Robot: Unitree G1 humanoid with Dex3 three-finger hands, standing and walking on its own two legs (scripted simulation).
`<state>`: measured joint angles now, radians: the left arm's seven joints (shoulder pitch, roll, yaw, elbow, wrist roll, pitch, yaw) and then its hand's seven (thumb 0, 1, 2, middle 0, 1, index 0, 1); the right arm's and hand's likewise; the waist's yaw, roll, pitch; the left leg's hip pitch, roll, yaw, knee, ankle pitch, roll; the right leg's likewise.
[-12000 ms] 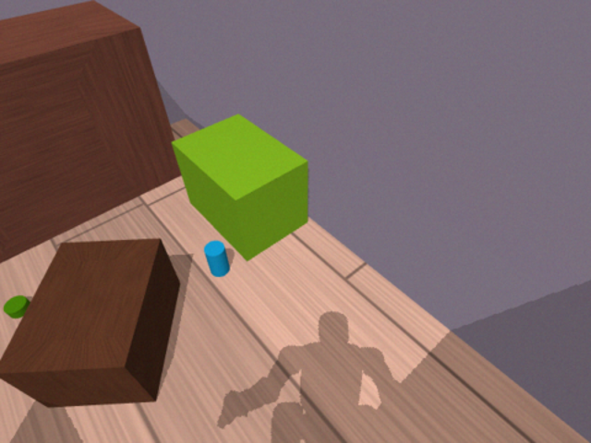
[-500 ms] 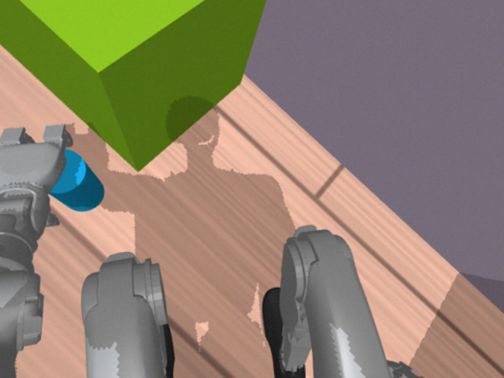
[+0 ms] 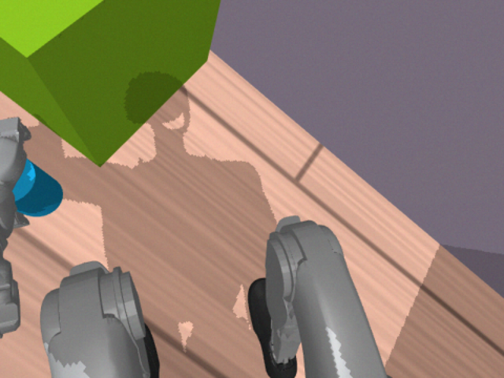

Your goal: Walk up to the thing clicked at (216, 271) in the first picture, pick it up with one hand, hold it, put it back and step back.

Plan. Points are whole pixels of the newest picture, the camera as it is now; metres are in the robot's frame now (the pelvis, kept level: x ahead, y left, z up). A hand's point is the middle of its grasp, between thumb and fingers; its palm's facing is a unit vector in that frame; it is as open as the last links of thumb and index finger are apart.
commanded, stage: rest palm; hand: left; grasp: from above
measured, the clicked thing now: (23, 187) +0.46 +0.30 -0.24
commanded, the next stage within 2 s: close in 0.64 s
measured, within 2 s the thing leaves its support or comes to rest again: neither
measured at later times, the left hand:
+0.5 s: hand (7, 185) +0.45 +0.30 -0.19, palm faces -0.44 -0.11 -0.89, open 14.3 cm
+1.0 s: hand (7, 185) +0.45 +0.30 -0.19, palm faces -0.44 -0.10 -0.89, open 13.9 cm
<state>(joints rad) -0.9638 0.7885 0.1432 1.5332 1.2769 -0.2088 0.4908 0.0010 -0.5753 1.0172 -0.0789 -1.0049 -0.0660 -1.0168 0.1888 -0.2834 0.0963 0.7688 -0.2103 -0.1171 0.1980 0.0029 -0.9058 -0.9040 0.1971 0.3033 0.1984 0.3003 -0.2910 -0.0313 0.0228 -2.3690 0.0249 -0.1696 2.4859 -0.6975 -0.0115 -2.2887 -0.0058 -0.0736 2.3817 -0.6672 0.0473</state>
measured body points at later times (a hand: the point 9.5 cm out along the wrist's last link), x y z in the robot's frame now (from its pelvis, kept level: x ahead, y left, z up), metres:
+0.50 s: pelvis +0.00 +0.00 -0.01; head +0.24 +0.09 +0.36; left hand +0.47 +0.30 -0.14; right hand +0.03 -0.27 -0.09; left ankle +0.07 +0.13 -0.28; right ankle +0.10 -0.13 -0.28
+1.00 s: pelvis -0.01 +0.00 -0.01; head +0.23 +0.09 +0.36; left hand +0.47 +0.30 -0.14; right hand +0.03 -0.25 -0.09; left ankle +0.07 +0.13 -0.28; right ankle +0.10 -0.13 -0.28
